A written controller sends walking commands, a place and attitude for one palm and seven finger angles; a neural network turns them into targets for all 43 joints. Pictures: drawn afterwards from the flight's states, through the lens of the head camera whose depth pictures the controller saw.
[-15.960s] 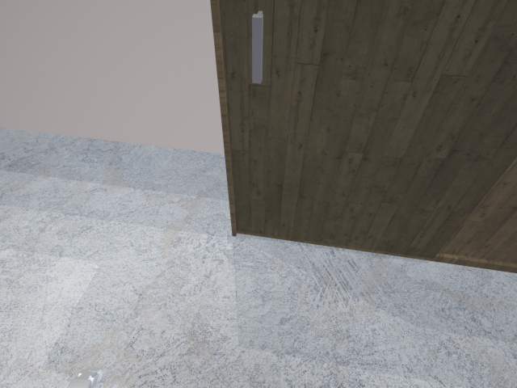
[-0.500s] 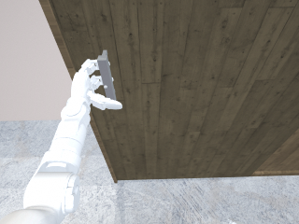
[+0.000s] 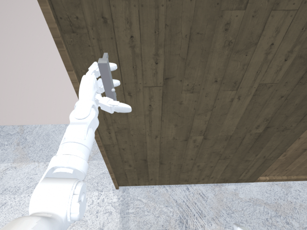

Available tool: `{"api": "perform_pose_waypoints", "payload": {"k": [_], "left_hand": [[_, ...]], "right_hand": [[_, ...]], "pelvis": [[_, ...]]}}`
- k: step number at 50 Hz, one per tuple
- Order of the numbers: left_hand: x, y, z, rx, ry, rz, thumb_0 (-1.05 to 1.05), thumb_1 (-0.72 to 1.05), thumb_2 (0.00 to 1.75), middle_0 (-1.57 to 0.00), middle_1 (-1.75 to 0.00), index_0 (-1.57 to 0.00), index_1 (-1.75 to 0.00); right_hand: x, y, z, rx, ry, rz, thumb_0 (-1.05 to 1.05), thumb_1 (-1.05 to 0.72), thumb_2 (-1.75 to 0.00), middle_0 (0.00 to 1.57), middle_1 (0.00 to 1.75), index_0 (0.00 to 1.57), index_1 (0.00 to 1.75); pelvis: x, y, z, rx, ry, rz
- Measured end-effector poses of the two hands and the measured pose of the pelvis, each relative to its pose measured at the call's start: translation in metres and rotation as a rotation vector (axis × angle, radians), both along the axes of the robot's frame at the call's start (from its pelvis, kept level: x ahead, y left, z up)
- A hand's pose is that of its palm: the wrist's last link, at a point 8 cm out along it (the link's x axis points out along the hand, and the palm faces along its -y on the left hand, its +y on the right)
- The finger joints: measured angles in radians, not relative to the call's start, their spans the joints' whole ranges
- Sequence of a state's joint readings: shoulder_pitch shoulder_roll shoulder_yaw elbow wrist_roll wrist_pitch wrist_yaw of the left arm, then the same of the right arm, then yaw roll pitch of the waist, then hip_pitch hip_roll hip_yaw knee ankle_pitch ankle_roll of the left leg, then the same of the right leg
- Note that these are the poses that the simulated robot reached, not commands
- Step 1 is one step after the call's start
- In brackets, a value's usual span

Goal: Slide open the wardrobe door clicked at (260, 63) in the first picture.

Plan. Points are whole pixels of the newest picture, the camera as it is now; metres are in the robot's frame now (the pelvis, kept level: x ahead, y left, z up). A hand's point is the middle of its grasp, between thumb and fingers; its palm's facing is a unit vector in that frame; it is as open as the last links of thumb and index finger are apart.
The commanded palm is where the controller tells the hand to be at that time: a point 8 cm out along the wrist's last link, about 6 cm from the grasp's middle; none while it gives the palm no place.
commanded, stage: slide the fingers in behind the handle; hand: left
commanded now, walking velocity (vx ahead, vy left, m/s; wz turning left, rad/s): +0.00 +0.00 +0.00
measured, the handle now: (109, 81) +0.49 +0.14 +0.14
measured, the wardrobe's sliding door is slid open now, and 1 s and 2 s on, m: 0.00 0.00 0.00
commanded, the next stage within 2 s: grip the handle and tug to test in 0.98 s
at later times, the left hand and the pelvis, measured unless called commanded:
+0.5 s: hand (115, 91) +0.44 +0.11 +0.15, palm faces +0.03 -1.00 +0.00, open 14.0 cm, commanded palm +0.41 +0.16 +0.15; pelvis +0.00 +0.00 +0.00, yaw +0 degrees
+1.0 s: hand (115, 91) +0.43 +0.12 +0.15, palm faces +0.02 -1.00 +0.01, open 14.0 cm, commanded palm +0.40 +0.17 +0.15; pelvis +0.00 +0.00 +0.00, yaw +0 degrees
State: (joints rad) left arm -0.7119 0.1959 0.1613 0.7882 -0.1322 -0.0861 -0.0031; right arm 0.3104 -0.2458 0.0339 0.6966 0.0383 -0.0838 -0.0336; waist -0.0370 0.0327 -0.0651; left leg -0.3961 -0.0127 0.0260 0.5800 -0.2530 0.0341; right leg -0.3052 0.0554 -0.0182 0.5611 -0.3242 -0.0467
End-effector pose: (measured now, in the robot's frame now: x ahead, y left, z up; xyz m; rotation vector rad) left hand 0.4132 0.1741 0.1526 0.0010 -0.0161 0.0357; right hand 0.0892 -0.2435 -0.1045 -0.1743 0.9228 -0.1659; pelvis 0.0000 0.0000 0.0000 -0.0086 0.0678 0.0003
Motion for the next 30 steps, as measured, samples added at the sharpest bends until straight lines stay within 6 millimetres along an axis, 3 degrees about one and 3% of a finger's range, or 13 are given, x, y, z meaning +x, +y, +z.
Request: {"api": "perform_pose_waypoints", "payload": {"k": [30], "left_hand": [[-0.0005,-0.0063,-0.0028,-0.001,0.006,-0.001,-0.02,-0.50,0.30,-0.31,-1.21,-0.30,-1.21]], "right_hand": [[0.0088,-0.0011,0.0002,0.006,0.000,0.018,0.01,-0.90,-0.90,0.20,0.30,0.20,0.30]], "pelvis": [[0.0024,-0.0026,0.0006,0.000,0.002,0.010]]}}
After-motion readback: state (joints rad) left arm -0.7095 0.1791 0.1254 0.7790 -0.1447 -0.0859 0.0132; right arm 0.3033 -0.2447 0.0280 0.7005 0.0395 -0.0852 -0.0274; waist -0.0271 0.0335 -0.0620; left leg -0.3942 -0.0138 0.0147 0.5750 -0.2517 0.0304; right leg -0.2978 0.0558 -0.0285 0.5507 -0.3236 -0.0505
